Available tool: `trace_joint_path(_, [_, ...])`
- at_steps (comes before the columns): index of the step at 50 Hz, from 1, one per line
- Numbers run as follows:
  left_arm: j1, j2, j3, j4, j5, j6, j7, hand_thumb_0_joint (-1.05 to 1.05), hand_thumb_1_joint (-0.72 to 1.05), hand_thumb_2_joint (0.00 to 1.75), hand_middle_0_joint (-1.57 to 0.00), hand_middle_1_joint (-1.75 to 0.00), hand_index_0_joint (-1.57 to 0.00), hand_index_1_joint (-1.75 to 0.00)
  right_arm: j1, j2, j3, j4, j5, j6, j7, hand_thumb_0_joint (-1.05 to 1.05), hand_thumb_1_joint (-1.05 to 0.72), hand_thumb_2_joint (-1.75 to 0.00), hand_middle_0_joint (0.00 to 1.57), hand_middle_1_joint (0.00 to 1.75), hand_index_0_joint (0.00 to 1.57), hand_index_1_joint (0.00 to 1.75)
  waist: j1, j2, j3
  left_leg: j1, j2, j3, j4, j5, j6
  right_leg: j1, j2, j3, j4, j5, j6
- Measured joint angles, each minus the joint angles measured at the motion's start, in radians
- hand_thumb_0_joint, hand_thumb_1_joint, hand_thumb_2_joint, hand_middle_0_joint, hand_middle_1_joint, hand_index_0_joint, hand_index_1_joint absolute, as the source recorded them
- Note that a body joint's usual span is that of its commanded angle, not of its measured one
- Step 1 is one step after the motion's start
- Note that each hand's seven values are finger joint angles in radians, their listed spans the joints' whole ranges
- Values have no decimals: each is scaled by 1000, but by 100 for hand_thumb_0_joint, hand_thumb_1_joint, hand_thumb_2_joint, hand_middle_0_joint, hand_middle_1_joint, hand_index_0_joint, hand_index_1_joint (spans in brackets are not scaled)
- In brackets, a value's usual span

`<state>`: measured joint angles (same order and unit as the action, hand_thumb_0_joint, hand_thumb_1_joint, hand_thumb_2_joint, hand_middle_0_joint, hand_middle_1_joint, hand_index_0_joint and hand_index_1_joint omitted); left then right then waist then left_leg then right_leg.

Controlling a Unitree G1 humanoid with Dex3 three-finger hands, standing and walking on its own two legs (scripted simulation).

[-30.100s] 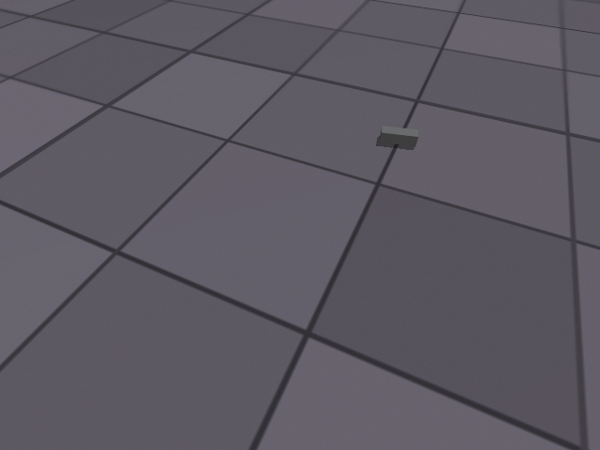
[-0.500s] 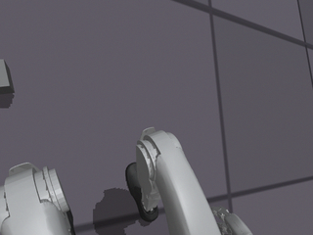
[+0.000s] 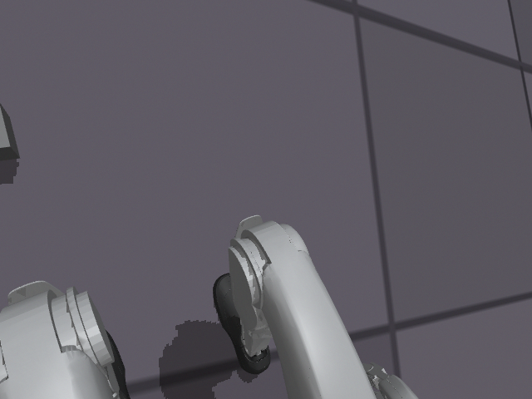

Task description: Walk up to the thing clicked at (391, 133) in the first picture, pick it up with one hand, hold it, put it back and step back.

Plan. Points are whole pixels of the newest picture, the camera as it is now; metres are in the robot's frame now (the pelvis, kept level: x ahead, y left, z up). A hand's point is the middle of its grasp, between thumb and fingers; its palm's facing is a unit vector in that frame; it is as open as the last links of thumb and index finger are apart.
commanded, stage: close in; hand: left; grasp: from above
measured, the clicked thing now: out of the picture +0.53 +0.34 -0.29
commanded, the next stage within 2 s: rest palm in 0.04 s
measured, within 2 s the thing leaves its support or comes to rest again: neither
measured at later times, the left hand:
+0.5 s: hand out of the picture +0.50 +0.33 -0.21, palm faces -0.45 -0.07 -0.89, open 14.3 cm
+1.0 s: hand out of the picture +0.51 +0.32 -0.24, palm faces -0.47 -0.08 -0.88, open 14.3 cm
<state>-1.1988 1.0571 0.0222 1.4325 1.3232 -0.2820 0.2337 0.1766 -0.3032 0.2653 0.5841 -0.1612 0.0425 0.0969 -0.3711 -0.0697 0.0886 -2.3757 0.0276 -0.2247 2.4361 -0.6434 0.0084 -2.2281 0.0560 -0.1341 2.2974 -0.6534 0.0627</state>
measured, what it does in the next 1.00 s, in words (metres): stands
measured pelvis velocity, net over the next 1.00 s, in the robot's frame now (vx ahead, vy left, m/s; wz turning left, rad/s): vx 0.00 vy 0.00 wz -0.04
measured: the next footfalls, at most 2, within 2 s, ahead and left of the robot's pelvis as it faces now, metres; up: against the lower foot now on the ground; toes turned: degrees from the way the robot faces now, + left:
none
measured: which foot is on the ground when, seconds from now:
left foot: down 0.00-1.00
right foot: down 0.00-1.00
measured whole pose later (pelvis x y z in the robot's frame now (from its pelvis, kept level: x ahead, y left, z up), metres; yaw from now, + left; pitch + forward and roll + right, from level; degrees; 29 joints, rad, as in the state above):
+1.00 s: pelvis +0.00 +0.00 -0.01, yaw -2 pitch +30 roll -15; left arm -1.15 1.14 0.07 1.57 1.31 -0.28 0.39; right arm 0.12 -0.33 0.36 0.57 -0.22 -0.06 0.10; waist -0.42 -0.14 0.20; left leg -2.37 0.04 -0.27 2.50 -0.68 0.00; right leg -2.23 0.08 -0.17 2.33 -0.66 0.07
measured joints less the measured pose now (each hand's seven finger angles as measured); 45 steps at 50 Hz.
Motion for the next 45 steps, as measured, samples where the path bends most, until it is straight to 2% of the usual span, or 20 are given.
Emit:
trace_joint_path(7, [4,1,-6,22,-15,8,-19,0,-55,106,-9,-104,-8,-105,-9,-6,6,-12,2,0,-1,0,-92,-90,20,30,20,30,-8,2,14,8,2,2,-3,-5,0,6,1,1,-3,-3,0])
trace_joint_path(11, [16,6,2,33,-17,-12,-9,0,-55,104,-8,-103,-8,-103,-17,-9,19,-17,-3,-2,-1,0,-92,-90,20,30,20,30,-10,-9,28,14,2,-5,1,-7,-3,11,3,-3,-2,-2,0])
trace_joint_path(22, [30,32,7,101,18,-56,107,0,-56,104,-8,-99,-7,-100,-38,-16,49,-10,-27,-32,-4,0,-91,-90,20,30,20,30,-19,-46,58,13,3,-22,25,-12,-10,10,9,-15,15,1,0])
trace_joint_path(27, [24,37,1,135,25,-39,160,0,-55,104,-8,-98,-7,-100,-45,-12,55,1,-36,-58,-3,0,-91,-90,20,30,20,30,-27,-58,57,11,5,-25,35,-18,-12,5,11,-17,24,-3,-1])
trace_joint_path(32, [19,43,6,161,24,-13,191,0,-55,104,-8,-98,-7,-99,-52,-10,61,4,-40,-83,-3,0,-91,-90,20,30,20,30,-37,-61,61,6,5,-31,45,-24,-13,0,14,-21,30,-5,-1])
trace_joint_path(37, [16,52,11,168,11,11,192,0,-55,104,-8,-98,-7,-99,-61,-11,69,3,-42,-102,-1,0,-91,-91,20,30,20,30,-46,-62,73,3,8,-34,51,-28,-13,-4,18,-22,34,-5,3])
trace_joint_path(45, [33,78,46,158,-8,18,169,0,-55,103,-8,-98,-7,-99,-61,-23,84,-9,-49,-108,-1,0,-92,-91,20,30,20,30,-52,-63,100,1,10,-42,62,-33,-12,-5,22,-28,37,-5,4])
